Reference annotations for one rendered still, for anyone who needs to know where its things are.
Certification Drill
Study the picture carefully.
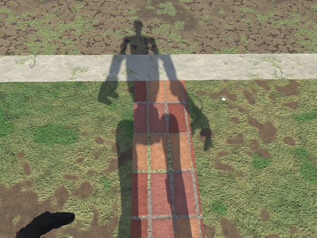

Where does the robot left hand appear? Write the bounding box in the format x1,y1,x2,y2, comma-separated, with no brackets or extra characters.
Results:
15,211,75,238

